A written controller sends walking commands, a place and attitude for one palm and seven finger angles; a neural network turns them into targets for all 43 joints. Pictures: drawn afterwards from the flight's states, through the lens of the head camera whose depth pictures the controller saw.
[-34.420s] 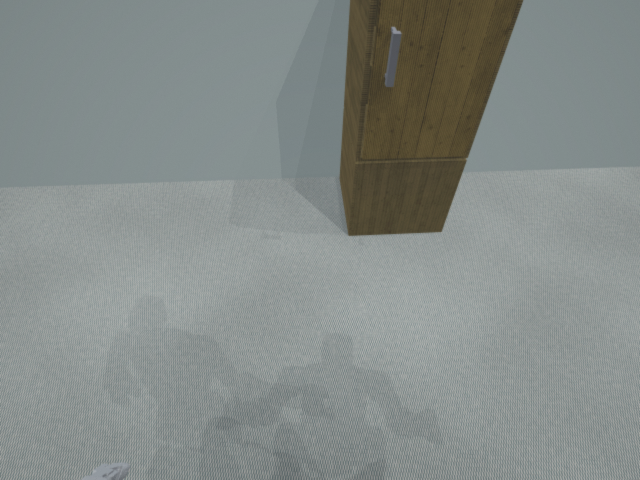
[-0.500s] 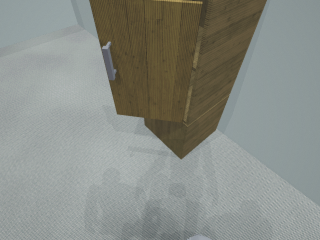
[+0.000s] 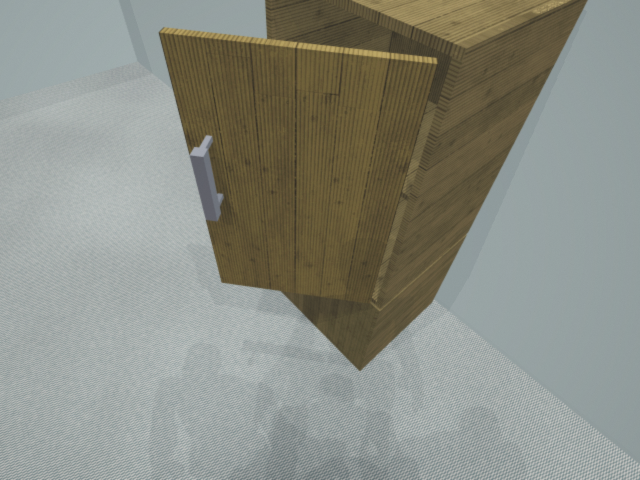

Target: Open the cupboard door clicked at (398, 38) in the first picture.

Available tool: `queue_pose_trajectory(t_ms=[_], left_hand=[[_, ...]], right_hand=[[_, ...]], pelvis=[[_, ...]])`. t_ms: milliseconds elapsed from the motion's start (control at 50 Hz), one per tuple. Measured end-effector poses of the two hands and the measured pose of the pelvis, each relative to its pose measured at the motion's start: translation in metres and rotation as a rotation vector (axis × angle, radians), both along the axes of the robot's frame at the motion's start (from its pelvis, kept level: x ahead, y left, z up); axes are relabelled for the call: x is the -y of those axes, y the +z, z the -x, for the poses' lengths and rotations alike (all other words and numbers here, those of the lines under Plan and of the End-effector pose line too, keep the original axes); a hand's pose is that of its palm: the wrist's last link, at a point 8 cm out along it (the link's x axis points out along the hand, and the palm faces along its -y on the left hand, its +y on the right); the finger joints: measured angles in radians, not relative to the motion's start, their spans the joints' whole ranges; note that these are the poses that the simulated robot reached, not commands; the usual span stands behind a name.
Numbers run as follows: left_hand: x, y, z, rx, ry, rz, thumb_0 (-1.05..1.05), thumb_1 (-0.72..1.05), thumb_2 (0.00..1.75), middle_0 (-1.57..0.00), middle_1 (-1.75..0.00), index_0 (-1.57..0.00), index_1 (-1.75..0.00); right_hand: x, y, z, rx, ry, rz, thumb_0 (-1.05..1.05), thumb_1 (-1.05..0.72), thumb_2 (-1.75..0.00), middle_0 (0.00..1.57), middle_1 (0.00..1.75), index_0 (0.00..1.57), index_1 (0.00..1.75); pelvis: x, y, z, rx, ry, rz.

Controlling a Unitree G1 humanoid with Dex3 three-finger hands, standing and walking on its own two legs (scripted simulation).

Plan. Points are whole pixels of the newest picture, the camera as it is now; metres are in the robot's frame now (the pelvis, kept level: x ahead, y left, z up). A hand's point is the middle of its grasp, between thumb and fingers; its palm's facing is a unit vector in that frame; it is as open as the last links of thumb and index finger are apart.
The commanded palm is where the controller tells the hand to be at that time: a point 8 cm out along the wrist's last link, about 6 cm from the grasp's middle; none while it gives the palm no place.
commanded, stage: come to a stop and stand still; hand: left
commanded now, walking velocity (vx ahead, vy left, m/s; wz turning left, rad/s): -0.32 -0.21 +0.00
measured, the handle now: (210, 179) +0.56 +0.24 +0.02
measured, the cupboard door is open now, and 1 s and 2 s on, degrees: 40 40 40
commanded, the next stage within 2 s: look again from close up in 0.74 s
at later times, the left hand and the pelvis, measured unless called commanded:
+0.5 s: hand out of the picture +0.05 +0.15 -0.16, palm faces -0.01 -0.98 -0.21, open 7.4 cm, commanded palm none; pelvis -0.01 -0.03 +0.00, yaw -2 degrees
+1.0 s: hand out of the picture +0.01 +0.16 -0.17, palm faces -0.04 -0.98 -0.21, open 7.4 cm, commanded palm none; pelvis -0.01 -0.01 +0.00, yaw -2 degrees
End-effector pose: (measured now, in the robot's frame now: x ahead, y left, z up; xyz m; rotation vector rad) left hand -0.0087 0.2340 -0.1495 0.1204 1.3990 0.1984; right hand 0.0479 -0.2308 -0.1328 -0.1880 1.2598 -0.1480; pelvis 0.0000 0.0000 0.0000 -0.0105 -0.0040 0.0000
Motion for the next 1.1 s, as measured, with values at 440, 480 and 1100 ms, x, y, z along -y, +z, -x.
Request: queue_pose_trajectory(t_ms=[440,480,1100], left_hand=[[0.028,0.023,-0.050,0.133,-0.099,-0.054,0.00,0.91,0.90,-0.20,-0.30,-0.20,-0.29],[0.036,0.021,-0.050,0.127,-0.103,-0.029,0.00,0.91,0.90,-0.20,-0.30,-0.20,-0.29],[0.017,0.013,-0.012,0.017,-0.113,-0.027,0.01,0.91,0.90,-0.20,-0.30,-0.20,-0.29]], right_hand=[[0.055,-0.008,0.029,-0.065,-0.081,-0.007,0.00,-0.91,-0.90,0.20,0.30,0.20,0.30],[0.054,-0.004,0.037,-0.078,-0.087,-0.004,0.00,-0.91,-0.90,0.20,0.30,0.20,0.30],[0.007,-0.011,0.047,-0.057,-0.045,-0.044,0.01,-0.93,-0.90,0.20,0.30,0.20,0.30]], pelvis=[[0.034,0.003,0.011,-0.005,-0.024,-0.021],[0.034,0.005,0.009,-0.006,-0.030,-0.025],[0.011,0.002,0.007,0.009,-0.042,-0.013]])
